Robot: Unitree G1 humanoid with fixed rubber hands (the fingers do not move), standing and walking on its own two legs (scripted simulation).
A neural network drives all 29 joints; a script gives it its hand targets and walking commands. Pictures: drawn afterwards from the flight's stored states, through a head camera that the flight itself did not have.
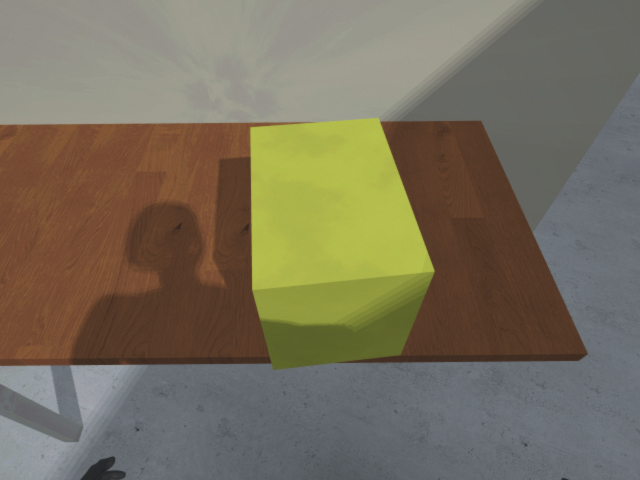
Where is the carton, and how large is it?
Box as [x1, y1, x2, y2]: [250, 118, 434, 369]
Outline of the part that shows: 378,118 250,127 252,290 273,369 400,354 434,271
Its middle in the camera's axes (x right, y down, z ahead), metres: +0.01 +0.01 +0.55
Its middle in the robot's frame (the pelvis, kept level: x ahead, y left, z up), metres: +0.41 +0.02 +0.04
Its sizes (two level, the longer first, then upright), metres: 0.266 0.183 0.216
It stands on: a table, 0.70 m high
